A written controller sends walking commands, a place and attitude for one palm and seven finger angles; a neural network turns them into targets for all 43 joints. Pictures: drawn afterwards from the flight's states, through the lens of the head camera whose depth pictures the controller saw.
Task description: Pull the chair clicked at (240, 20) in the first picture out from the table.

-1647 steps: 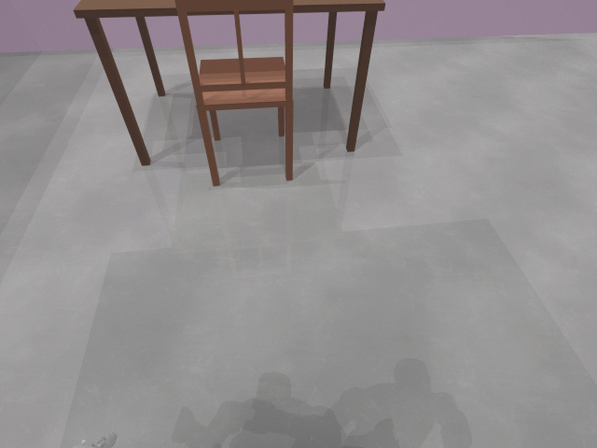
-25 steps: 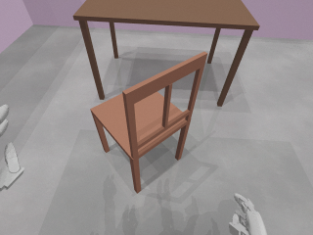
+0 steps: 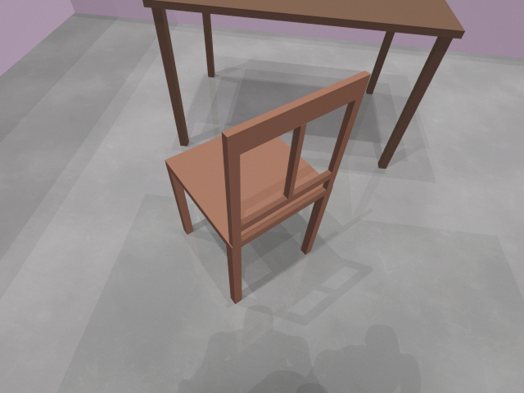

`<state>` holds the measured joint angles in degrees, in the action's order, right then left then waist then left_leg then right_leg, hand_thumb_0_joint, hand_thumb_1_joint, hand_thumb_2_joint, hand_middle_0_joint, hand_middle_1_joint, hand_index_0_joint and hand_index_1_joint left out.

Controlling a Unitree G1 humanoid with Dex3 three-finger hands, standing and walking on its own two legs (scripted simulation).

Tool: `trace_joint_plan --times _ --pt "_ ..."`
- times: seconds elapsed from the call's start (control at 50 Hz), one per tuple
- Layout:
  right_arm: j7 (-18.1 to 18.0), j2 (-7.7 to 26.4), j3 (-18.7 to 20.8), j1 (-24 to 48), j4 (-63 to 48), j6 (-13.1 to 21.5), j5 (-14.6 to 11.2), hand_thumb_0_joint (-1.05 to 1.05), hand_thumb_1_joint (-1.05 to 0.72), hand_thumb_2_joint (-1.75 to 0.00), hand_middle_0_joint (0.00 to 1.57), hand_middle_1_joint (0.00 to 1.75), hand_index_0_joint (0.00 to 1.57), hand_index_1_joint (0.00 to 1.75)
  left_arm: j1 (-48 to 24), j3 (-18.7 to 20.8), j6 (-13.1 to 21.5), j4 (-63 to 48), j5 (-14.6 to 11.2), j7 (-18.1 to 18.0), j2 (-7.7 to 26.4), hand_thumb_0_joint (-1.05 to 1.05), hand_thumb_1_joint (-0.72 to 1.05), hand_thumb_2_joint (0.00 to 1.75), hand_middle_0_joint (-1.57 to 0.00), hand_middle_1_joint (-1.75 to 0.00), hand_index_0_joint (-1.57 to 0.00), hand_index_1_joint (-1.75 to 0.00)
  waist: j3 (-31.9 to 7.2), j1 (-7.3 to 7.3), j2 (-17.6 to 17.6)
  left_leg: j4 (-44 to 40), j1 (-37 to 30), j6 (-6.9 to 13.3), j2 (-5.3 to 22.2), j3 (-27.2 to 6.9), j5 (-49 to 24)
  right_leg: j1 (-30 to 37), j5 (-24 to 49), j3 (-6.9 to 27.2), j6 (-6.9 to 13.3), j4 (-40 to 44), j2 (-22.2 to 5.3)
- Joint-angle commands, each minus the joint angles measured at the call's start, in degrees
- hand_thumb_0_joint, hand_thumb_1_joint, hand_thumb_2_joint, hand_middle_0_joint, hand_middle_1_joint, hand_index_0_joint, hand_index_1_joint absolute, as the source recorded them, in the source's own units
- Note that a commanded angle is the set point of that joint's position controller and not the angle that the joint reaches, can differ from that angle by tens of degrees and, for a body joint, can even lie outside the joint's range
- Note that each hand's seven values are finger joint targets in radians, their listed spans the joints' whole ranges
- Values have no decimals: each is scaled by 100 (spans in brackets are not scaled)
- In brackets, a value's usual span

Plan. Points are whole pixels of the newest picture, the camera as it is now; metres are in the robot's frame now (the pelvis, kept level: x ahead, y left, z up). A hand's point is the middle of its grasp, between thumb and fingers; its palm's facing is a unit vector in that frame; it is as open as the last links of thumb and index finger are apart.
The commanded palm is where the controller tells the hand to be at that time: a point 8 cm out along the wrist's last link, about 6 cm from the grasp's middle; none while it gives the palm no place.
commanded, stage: let the arm hang, fingers relaxed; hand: left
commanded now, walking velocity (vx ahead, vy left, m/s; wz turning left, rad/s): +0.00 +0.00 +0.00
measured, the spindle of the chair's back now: (293, 163) +0.65 -0.04 -0.11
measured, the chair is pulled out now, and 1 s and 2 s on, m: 0.57 0.57 0.57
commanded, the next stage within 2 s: look to check the result in 0.68 s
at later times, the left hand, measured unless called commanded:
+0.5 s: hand out of the picture +0.01 +0.16 -0.17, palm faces +0.02 -0.98 -0.18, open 7.3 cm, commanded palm none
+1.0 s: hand out of the picture +0.02 +0.16 -0.17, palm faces +0.03 -0.98 -0.17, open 7.4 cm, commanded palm none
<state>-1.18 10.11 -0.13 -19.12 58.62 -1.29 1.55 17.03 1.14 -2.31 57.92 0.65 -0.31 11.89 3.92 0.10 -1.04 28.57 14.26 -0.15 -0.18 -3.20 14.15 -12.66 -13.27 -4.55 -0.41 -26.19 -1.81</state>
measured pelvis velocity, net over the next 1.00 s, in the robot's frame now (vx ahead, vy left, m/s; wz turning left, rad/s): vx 0.02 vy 0.00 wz -0.01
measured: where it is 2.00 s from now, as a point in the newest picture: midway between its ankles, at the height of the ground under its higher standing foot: outside the picture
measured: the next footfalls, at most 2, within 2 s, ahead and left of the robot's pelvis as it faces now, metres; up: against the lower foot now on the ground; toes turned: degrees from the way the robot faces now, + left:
none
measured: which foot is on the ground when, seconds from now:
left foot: down 0.00-1.00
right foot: down 0.00-1.00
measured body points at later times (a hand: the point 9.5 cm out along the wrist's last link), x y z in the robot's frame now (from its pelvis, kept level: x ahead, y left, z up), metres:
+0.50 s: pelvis +0.01 +0.00 +0.00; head +0.01 -0.01 +0.45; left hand +0.01 +0.22 -0.16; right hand +0.00 -0.22 -0.16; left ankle +0.01 +0.12 -0.74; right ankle +0.01 -0.13 -0.74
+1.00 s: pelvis +0.02 +0.00 +0.00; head +0.03 -0.01 +0.45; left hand +0.02 +0.21 -0.16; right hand +0.00 -0.22 -0.16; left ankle +0.01 +0.12 -0.74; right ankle +0.01 -0.13 -0.74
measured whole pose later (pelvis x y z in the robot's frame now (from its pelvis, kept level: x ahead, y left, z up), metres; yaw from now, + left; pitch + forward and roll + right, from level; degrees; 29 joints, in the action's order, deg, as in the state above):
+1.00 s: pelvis +0.02 +0.00 +0.00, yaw -1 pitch -1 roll +0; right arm -2.1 7.5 0.7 -17.5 63.2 0.3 1.0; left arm 16.2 0.6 -0.3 63.2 0.4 -1.3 8.0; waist 3.1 0.0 0.2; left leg 25.5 9.8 -0.5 0.0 -2.3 14.4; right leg -9.3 -14.2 -3.7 -0.3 -24.9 -1.7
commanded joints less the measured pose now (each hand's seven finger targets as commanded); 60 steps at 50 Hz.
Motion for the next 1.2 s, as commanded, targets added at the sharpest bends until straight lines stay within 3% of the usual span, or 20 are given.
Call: trace_joint_plan --times 0.0,0.04,0.1,0.14,0.2,0.28,0.5,0.64,0.8,0.92,1.04,1.18 --pt "-59 641 157 -154 -239 159 -36 0 -90 -90 20 30 20 30 122 42 182 3 -23 -71 505 0 90 90 -20 -30 -20 -30 -309 -2 364 -727 88 285 424 -390 -342 274 -76 528 280 563 -402" --pt "-70 603 154 -260 -143 150 -48 0 -90 -90 20 30 20 30 189 26 182 136 -30 -85 497 0 90 90 -20 -30 -20 -30 -194 17 408 -779 112 303 450 -405 -354 247 -76 482 274 561 -366" --pt "-78 540 149 -392 -34 162 -55 0 -90 -90 20 30 20 30 275 4 190 299 -28 -102 428 0 90 90 -20 -30 -20 -30 -128 4 126 -786 113 296 445 -363 -409 252 -31 496 271 559 -389" --pt "-80 517 141 -422 33 158 -59 0 -90 -90 20 30 20 30 322 5 189 385 -27 -110 424 0 90 90 -20 -30 -20 -30 -12 19 193 -794 116 296 429 -341 -394 159 -133 468 272 569 -382" --pt "-79 443 141 -448 100 165 -51 0 -90 -90 20 30 20 30 373 2 201 446 -23 -123 363 0 90 90 -20 -30 -20 -30 -61 11 9 -777 43 282 416 -288 -421 162 -111 511 258 586 -403" --pt "-68 344 138 -427 152 152 -48 0 -90 -90 20 30 20 30 356 5 194 449 -16 -138 323 0 90 90 -20 -30 -20 -30 209 7 14 -803 132 263 377 -244 -307 3 -324 525 254 637 -409" --pt "-82 255 149 -326 187 196 -41 0 -90 -90 20 30 20 30 334 40 230 372 -11 -147 216 0 90 90 -20 -30 -20 -30 102 20 213 -758 30 233 384 -201 -659 138 111 575 246 571 -413" --pt "-88 263 156 -305 212 185 -57 0 -90 -90 20 30 20 30 309 35 241 357 -22 -149 231 0 90 90 -20 -30 -20 -30 82 27 57 -698 -88 218 399 -157 -777 182 231 555 244 627 -417" --pt "-102 274 154 -309 272 207 -63 0 -90 -90 20 30 20 30 291 38 248 382 -28 -156 215 0 90 90 -20 -30 -20 -30 -27 13 132 -692 -193 208 424 -156 -1071 345 580 529 233 555 -438" --pt "-108 277 155 -316 303 206 -70 0 -90 -90 20 30 20 30 317 37 253 403 -30 -162 191 0 90 90 -20 -30 -20 -30 -63 5 52 -695 -277 208 433 -153 -1095 378 618 516 222 571 -438" --pt "-106 255 155 -275 314 177 -71 0 -90 -90 20 30 20 30 311 26 235 417 -26 -161 184 0 90 90 -20 -30 -20 -30 190 13 101 -728 -166 205 413 -158 -867 256 308 492 215 661 -407" --pt "-111 271 158 -269 315 200 -69 0 -90 -90 20 30 20 30 332 26 239 413 -24 -162 152 0 90 90 -20 -30 -20 -30 63 8 127 -742 -265 216 433 -183 -1029 335 490 507 202 613 -414"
